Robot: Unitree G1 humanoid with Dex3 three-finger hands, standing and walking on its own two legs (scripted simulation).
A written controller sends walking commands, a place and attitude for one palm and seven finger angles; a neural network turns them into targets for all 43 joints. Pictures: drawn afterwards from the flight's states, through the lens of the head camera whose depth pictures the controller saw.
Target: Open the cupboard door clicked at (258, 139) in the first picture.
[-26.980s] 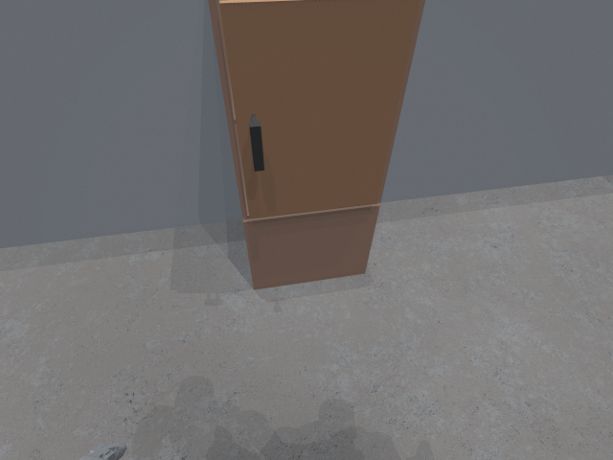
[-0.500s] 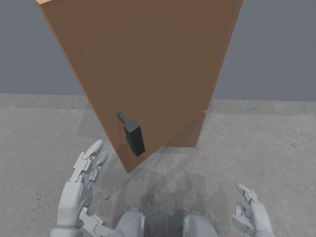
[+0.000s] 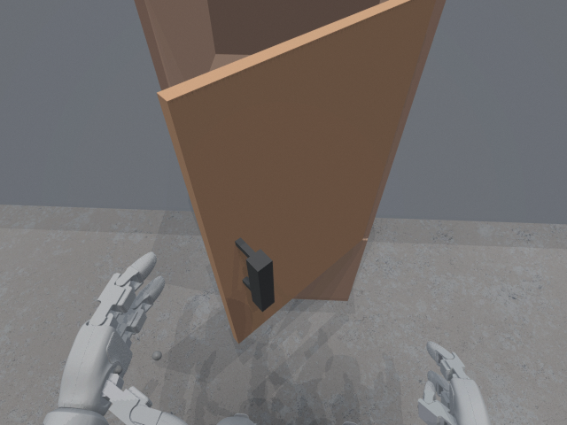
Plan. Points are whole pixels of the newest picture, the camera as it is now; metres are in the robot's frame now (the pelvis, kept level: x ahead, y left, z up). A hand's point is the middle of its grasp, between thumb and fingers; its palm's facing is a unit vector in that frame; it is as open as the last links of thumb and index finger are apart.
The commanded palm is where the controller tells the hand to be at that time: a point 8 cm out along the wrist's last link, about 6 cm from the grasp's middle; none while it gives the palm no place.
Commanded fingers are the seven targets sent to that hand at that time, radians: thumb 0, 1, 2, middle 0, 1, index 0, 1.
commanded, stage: draw the hand back to the body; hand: left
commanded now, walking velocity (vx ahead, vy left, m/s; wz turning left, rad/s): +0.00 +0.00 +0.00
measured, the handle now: (253, 273) +0.34 +0.07 +0.01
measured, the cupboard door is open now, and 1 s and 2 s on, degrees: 44 44 44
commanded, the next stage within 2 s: step back with the hand held close in 1.10 s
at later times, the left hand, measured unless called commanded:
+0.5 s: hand (41, 292) +0.21 +0.25 +0.18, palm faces +0.33 -0.85 -0.41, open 11.7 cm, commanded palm +0.17 +0.29 +0.20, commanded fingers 0.00 0.55 0.75 -0.19 -0.30 -0.19 -0.30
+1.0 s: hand (4, 273) +0.21 +0.26 +0.21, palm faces +0.41 -0.81 -0.41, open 7.5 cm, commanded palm +0.16 +0.30 +0.24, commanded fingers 0.00 0.90 0.90 -0.20 -0.30 -0.20 -0.30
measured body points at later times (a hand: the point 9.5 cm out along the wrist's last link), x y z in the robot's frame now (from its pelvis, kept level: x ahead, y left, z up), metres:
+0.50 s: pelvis +0.03 +0.02 +0.06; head +0.01 +0.00 +0.51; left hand +0.19 +0.29 +0.20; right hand +0.21 -0.19 -0.02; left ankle +0.00 +0.12 -0.67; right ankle +0.01 -0.11 -0.67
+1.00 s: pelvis +0.02 +0.01 +0.07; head +0.01 -0.01 +0.52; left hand +0.19 +0.30 +0.24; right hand +0.20 -0.22 -0.01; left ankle +0.00 +0.12 -0.67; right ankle +0.01 -0.11 -0.67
